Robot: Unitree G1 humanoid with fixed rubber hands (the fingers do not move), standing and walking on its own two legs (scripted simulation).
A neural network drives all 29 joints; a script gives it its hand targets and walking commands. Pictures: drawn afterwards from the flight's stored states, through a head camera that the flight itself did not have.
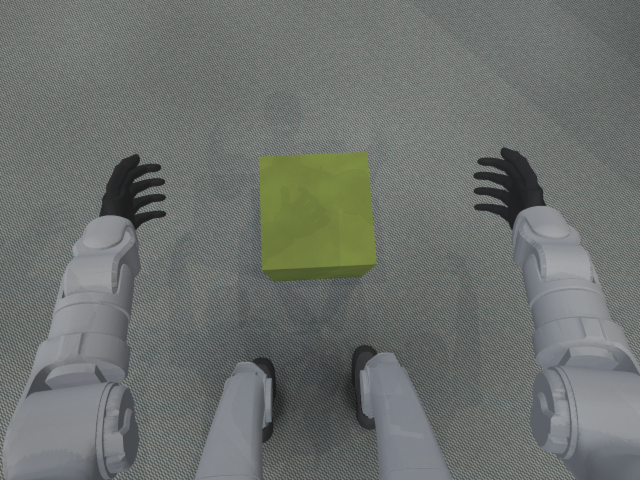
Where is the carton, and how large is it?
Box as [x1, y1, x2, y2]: [259, 152, 376, 281]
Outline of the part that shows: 366,152 259,157 262,270 274,281 361,276 376,264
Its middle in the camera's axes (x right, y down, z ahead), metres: -0.01 -0.05 +0.96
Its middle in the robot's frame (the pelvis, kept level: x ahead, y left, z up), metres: +0.53 -0.01 -0.56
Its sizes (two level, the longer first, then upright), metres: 0.255 0.243 0.258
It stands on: the floor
